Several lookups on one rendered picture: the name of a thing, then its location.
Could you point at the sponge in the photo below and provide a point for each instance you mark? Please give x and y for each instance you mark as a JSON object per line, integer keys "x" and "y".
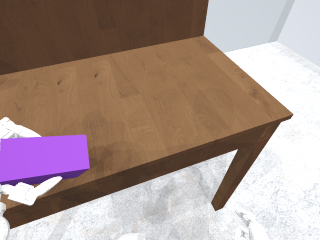
{"x": 34, "y": 160}

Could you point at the robot right hand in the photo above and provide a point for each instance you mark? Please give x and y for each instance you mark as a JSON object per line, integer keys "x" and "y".
{"x": 255, "y": 230}

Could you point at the robot left hand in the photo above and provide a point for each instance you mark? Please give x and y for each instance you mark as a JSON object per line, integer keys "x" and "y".
{"x": 23, "y": 193}

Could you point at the robot left forearm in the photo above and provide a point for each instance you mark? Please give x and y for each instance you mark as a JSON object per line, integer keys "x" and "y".
{"x": 4, "y": 224}

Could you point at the table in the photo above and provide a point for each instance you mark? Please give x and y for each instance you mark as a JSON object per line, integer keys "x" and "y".
{"x": 138, "y": 77}

